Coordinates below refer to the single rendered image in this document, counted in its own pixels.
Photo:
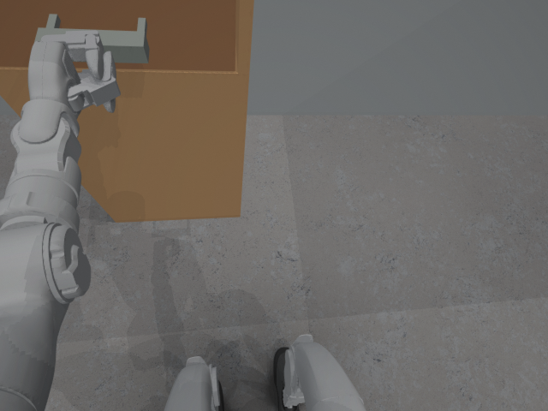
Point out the robot right shin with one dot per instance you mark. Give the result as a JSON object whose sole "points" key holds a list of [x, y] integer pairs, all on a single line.
{"points": [[293, 397]]}

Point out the robot right thigh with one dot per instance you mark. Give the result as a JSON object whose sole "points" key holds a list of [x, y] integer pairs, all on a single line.
{"points": [[323, 382]]}

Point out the robot left upper arm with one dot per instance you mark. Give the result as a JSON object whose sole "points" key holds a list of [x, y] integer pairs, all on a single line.
{"points": [[42, 269]]}

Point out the drawer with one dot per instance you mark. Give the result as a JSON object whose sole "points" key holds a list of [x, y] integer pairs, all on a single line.
{"points": [[181, 34]]}

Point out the left robot hand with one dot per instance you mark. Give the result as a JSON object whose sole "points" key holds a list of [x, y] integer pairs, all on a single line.
{"points": [[52, 75]]}

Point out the cabinet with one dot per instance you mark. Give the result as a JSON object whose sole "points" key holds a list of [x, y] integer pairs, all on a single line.
{"points": [[173, 149]]}

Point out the handle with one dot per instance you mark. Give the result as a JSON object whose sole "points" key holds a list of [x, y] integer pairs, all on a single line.
{"points": [[125, 46]]}

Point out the left robot forearm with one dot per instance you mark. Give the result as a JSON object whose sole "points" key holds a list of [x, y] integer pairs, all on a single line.
{"points": [[45, 183]]}

